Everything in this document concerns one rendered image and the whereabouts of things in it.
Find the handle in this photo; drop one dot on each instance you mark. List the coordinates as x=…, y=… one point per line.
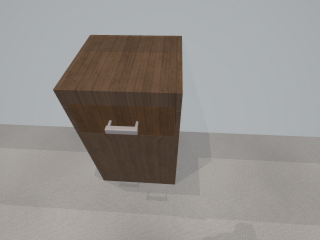
x=123, y=130

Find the cabinet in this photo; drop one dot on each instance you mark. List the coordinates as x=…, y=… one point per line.
x=128, y=70

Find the drawer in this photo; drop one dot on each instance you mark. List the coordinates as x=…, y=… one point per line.
x=156, y=121

